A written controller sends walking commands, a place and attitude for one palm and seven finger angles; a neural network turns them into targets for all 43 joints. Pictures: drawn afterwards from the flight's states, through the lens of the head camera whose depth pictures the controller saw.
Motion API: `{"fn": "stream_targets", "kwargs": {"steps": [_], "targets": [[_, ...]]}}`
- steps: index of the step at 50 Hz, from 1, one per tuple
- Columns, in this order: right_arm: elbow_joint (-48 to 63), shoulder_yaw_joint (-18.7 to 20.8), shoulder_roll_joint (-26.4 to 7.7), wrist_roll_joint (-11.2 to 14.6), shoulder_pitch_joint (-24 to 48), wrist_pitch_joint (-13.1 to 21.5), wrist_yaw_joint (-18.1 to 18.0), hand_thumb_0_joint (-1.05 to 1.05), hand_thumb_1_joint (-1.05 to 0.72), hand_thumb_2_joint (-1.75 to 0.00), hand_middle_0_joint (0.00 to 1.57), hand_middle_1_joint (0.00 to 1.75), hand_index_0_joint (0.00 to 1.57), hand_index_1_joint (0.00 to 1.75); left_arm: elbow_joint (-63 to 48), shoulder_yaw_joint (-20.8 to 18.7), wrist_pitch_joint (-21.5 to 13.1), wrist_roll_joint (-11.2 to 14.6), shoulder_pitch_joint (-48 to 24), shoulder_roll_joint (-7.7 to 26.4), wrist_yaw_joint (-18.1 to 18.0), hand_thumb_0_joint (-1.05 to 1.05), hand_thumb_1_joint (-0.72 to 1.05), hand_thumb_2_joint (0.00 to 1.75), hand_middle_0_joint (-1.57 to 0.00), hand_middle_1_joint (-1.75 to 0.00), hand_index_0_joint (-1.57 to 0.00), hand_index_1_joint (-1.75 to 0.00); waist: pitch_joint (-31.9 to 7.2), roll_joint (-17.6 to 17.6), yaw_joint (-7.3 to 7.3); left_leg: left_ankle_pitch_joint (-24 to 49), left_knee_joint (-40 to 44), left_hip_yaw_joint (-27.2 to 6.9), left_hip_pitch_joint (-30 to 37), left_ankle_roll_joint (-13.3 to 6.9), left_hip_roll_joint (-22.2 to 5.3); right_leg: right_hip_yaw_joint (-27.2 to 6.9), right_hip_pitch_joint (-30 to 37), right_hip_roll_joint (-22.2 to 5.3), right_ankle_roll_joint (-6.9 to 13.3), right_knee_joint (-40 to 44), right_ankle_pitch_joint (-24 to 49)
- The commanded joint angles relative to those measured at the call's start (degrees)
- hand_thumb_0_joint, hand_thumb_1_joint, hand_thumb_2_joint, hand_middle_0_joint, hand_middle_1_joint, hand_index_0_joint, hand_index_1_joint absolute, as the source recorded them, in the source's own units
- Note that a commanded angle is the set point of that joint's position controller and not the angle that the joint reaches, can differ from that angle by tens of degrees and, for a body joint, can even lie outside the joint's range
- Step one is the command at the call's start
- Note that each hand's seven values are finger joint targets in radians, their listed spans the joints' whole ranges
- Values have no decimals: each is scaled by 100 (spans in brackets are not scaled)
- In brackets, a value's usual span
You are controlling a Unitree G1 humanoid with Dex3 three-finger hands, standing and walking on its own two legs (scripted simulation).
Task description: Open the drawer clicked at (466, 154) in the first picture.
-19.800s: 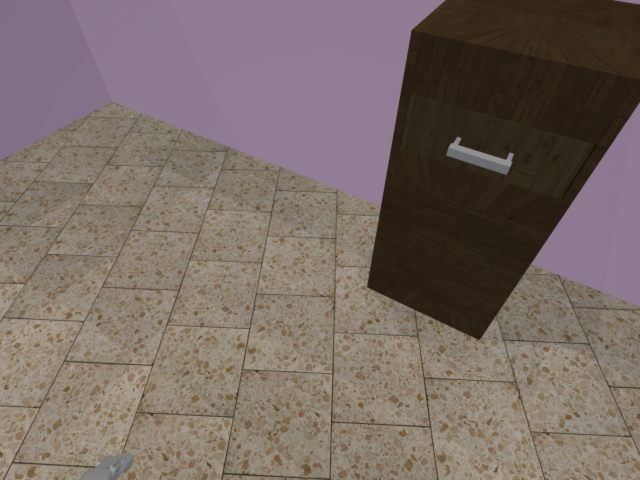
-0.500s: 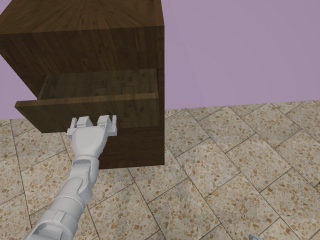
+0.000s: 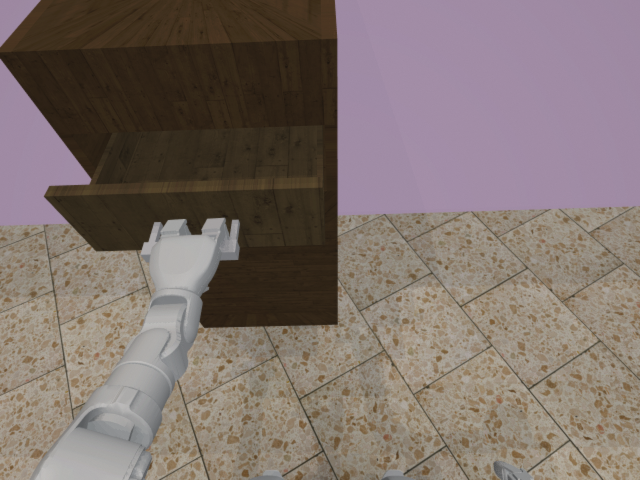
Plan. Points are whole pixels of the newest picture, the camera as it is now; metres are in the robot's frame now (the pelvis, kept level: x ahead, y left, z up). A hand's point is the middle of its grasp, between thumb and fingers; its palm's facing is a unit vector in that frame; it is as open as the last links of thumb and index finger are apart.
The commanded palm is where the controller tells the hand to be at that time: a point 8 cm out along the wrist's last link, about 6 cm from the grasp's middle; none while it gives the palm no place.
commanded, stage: pull the drawer open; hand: left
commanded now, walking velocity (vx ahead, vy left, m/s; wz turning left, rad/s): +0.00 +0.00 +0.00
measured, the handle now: (193, 239) +0.44 +0.21 +0.00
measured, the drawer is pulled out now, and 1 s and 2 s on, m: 0.12 0.30 0.30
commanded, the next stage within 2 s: open the thumb to release the handle in 1.06 s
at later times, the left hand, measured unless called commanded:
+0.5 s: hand (189, 348) +0.29 +0.19 -0.02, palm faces +0.00 -0.09 -1.00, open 5.8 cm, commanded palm +0.24 +0.20 +0.03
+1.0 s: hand (178, 412) +0.21 +0.18 -0.02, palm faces -0.01 -0.13 -0.99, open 5.9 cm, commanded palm +0.16 +0.20 +0.03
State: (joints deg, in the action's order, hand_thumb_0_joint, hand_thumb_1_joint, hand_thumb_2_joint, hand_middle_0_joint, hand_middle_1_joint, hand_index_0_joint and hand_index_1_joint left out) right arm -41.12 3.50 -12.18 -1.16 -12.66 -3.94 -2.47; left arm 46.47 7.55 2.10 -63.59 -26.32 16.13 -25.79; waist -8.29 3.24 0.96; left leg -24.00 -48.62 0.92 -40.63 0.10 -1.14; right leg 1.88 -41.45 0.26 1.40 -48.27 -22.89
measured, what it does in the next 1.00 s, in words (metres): stands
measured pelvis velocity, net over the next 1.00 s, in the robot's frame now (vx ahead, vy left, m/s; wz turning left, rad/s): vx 0.02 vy -0.01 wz -0.03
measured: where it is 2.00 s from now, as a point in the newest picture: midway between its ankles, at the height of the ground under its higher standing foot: outside the picture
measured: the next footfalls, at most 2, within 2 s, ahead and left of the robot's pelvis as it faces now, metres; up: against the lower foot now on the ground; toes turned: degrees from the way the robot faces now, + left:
none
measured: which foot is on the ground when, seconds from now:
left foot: down 0.00-1.00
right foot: down 0.00-1.00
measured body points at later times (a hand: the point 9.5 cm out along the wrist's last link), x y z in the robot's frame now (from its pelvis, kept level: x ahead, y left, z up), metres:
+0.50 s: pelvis +0.01 +0.01 +0.01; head +0.06 -0.02 +0.46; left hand +0.28 +0.19 +0.03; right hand +0.17 -0.25 -0.11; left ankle -0.01 +0.12 -0.70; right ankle +0.00 -0.11 -0.70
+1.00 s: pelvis +0.02 -0.01 +0.00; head +0.06 -0.03 +0.44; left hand +0.20 +0.19 +0.03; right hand +0.23 -0.22 -0.11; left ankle -0.01 +0.12 -0.70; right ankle +0.00 -0.11 -0.70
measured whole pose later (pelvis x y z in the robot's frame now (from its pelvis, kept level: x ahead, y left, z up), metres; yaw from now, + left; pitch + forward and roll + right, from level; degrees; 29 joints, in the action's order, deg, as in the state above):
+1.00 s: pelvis +0.02 -0.01 +0.00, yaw -2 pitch +12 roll +1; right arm -33.7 0.2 -11.5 -2.7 -4.9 -3.0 2.5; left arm -0.8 9.6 1.3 -65.1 26.2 14.6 -30.5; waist -7.9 1.9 -3.6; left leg -27.5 -50.3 2.8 -34.9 0.7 -1.9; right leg -0.2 -37.4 1.1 1.8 -51.7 -26.5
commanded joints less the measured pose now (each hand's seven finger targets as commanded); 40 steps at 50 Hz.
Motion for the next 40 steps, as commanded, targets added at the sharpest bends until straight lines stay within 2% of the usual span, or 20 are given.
{"fn": "stream_targets", "kwargs": {"steps": [1,2,4,7,9,10,11,16,19,21,22,23,24,25,27,31,32,33,37,40], "targets": [[694,272,-696,10,-110,202,3,0,-90,-90,20,30,20,30,-1371,-267,-192,22,-489,579,-326,0,90,90,-40,-135,-40,-135,-2272,-417,-124,2260,385,100,1088,-170,310,-130,1538,208,103,538,2571],[720,283,-712,22,-86,223,24,0,-90,-90,20,30,20,30,-1634,-229,-194,104,-454,524,-340,0,90,90,-40,-135,-40,-135,-2243,-415,-93,2240,408,118,1127,-180,290,-138,1550,212,96,579,2626],[778,284,-737,51,-30,243,52,0,-90,-90,20,30,20,30,-1878,-265,-142,172,87,541,-355,0,90,90,-40,-135,-40,-135,-2143,-501,-140,2089,494,149,1057,-178,296,-177,1694,208,84,659,2573],[847,281,-773,80,84,269,58,0,-90,-90,20,30,20,30,-2255,-491,-38,225,852,739,-386,0,90,90,-40,-135,-40,-135,-1951,-638,-224,1940,621,183,940,-176,302,-217,1878,204,80,729,2535],[890,283,-787,86,158,299,80,0,-90,-90,20,30,20,30,-2671,-445,30,253,1267,669,-423,0,90,90,-40,-135,-40,-135,-1891,-589,-231,1931,679,214,977,-167,299,-248,1946,191,74,767,2602],[912,273,-813,90,234,294,90,0,-90,-90,20,30,20,30,-2838,-596,64,250,1468,818,-460,0,90,90,-40,-135,-40,-135,-1848,-500,-285,1977,709,197,996,-150,299,-235,1942,205,109,761,2567],[924,267,-795,80,260,302,102,0,-90,-90,20,30,20,30,-2942,-464,109,240,1704,664,-483,0,90,90,-40,-135,-40,-135,-1750,-503,-267,1993,727,208,1053,-152,289,-231,1904,208,100,771,2582],[1000,247,-807,60,475,310,165,0,-90,-90,20,30,20,30,-3536,-460,355,163,2517,597,-606,0,90,90,-40,-135,-40,-135,-1494,-430,-287,2191,746,192,1262,-125,262,-131,1741,243,120,748,2528],[1076,233,-772,49,617,299,210,0,-90,-90,20,30,20,30,-3935,-304,484,114,2737,468,-650,0,90,90,-40,-135,-40,-135,-1484,-204,-280,2390,719,162,1525,-108,231,-84,1611,251,130,715,2483],[1142,197,-751,25,732,279,223,0,-90,-90,20,30,20,30,-4030,-178,569,62,3023,342,-661,0,90,90,-40,-135,-40,-135,-1390,-181,-311,2549,698,121,1621,-101,209,-19,1519,265,132,680,2402],[1156,189,-756,29,766,261,236,0,-90,-90,20,30,20,30,-4131,-169,590,82,2934,363,-650,0,90,90,-40,-135,-40,-135,-1361,-273,-254,2442,683,113,1642,-103,208,-32,1495,259,125,694,2397],[1172,160,-735,20,824,270,222,0,-90,-90,20,30,20,30,-4036,-215,598,59,3172,369,-645,0,90,90,-40,-135,-40,-135,-1273,-434,-314,2381,672,110,1560,-106,235,-17,1517,276,120,678,2383],[1221,149,-728,22,879,263,229,0,-90,-90,20,30,20,30,-4147,-161,605,64,3223,331,-623,0,90,90,-40,-135,-40,-135,-1261,-443,-308,2320,683,101,1572,-107,233,-31,1524,258,117,682,2375],[1258,137,-730,19,964,247,218,0,-90,-90,20,30,20,30,-4298,-314,588,60,3314,480,-619,0,90,90,-40,-135,-40,-135,-1366,-435,-377,2453,676,103,1635,-103,234,-75,1613,259,135,669,2494],[1319,85,-669,1,1059,247,231,0,-90,-90,20,30,20,30,-4439,-118,579,-3,3472,338,-609,0,90,90,-40,-135,-40,-135,-1263,-349,-369,2498,635,82,1673,-88,238,-55,1521,247,122,605,2491],[1432,14,-587,1,1197,276,270,0,-90,-90,20,30,20,30,-4607,-187,490,7,4322,351,-577,0,90,90,-40,-135,-40,-135,-1184,-481,-510,2627,564,75,1674,-75,255,-96,1606,252,112,551,2692],[1456,-4,-584,-9,1241,264,293,0,-90,-90,20,30,20,30,-4752,-90,479,-6,4294,300,-557,0,90,90,-40,-135,-40,-135,-1106,-438,-470,2558,548,68,1653,-75,263,-127,1564,239,110,552,2723],[1488,-22,-547,-11,1269,273,306,0,-90,-90,20,30,20,30,-4787,-87,438,-24,4512,264,-549,0,90,90,-40,-135,-40,-135,-1068,-514,-508,2590,535,57,1632,-73,258,-110,1549,258,112,525,2653],[1596,-73,-516,-47,1304,278,397,0,-90,-90,20,30,20,30,-5219,5,325,-41,4995,250,-526,0,90,90,-40,-135,-40,-135,-1063,-304,-519,2668,421,40,1642,-76,257,-155,1495,244,117,436,2767],[1632,-102,-496,-68,1343,301,434,0,-90,-90,20,30,20,30,-5343,-128,219,-65,5443,362,-558,0,90,90,-40,-135,-40,-135,-1045,-360,-552,2659,330,21,1557,-64,266,-230,1477,262,126,367,2891]]}}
